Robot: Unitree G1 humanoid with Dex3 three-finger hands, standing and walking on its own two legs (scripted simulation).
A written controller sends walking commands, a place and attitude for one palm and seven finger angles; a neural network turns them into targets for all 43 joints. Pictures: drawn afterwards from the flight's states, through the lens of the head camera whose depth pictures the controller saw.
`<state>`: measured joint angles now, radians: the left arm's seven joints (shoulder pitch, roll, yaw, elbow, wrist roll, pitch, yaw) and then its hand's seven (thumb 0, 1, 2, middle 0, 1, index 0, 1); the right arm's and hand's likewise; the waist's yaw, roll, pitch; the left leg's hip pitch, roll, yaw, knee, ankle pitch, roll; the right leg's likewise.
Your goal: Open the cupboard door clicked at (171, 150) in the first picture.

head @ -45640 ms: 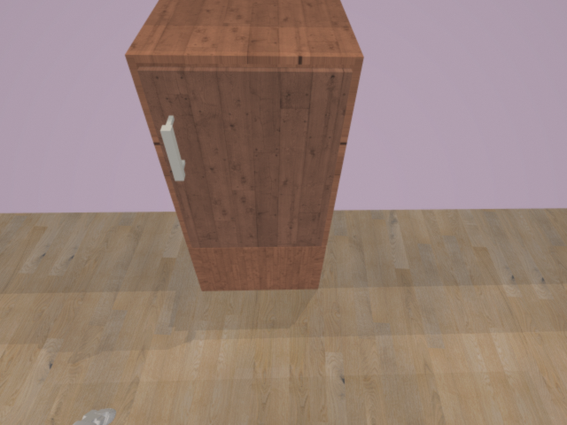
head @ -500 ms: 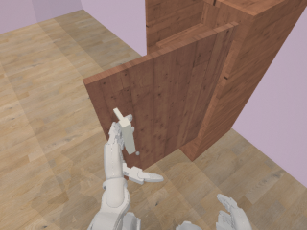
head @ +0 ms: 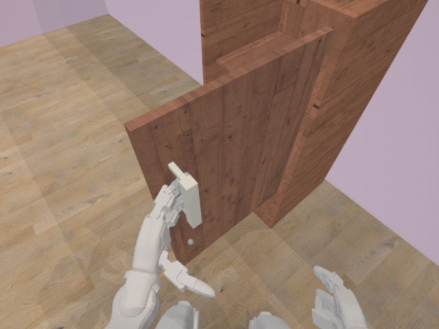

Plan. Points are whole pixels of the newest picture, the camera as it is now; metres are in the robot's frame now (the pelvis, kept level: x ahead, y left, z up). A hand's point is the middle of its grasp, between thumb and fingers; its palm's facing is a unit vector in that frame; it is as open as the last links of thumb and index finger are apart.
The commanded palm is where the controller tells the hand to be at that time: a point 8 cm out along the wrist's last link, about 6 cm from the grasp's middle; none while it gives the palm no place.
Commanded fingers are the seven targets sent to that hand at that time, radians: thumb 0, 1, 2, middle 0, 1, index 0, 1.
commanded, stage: slide the hand sideways off the handle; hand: left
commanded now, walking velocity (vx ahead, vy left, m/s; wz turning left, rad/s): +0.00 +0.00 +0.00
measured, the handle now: (185, 196) +0.33 +0.08 +0.06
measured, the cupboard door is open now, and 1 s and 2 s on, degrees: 89 87 87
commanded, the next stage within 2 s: draw the hand back to the body in 0.62 s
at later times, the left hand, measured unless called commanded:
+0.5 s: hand (148, 263) +0.22 +0.13 +0.05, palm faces -0.03 -1.00 -0.04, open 16.3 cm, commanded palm +0.20 +0.19 +0.05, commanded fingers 0.00 -0.50 0.30 -0.15 -0.30 -0.15 -0.30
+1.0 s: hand (109, 258) +0.21 +0.17 +0.10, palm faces -0.04 -1.00 -0.05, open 16.3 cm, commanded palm +0.18 +0.22 +0.10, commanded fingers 0.00 -0.50 0.30 -0.15 -0.30 -0.15 -0.30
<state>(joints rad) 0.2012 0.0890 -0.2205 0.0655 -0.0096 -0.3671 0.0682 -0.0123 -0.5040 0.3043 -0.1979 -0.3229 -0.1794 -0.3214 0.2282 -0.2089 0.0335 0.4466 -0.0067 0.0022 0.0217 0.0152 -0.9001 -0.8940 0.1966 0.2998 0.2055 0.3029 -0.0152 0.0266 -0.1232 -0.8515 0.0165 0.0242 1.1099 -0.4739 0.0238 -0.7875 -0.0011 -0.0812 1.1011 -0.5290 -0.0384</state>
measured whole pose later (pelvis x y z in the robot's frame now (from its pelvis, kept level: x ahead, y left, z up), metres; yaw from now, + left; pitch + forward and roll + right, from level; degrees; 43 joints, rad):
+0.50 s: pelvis +0.02 -0.02 -0.01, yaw +1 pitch +15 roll -1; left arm 0.50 0.18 0.01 -0.12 -0.19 -0.42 -0.17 -0.01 -0.50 0.30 -0.16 -0.30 -0.16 -0.31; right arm 0.23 -0.23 0.00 0.45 0.01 -0.04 -0.03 0.02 -0.90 -0.89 0.20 0.30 0.21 0.30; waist 0.00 0.03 -0.15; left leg -0.89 0.03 -0.01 1.15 -0.52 -0.01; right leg -0.81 0.01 -0.11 1.13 -0.58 -0.06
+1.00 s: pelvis +0.01 +0.01 +0.01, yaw +0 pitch +11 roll -3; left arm 0.54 0.24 0.08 -0.27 -0.25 -0.28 -0.19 -0.01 -0.50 0.30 -0.15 -0.30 -0.15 -0.30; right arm 0.28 -0.21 0.04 0.42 0.04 -0.06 -0.06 0.02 -0.90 -0.89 0.20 0.30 0.21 0.30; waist -0.01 0.06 -0.16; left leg -0.79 0.02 0.00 1.08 -0.49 0.03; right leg -0.69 0.02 -0.10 1.02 -0.52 -0.03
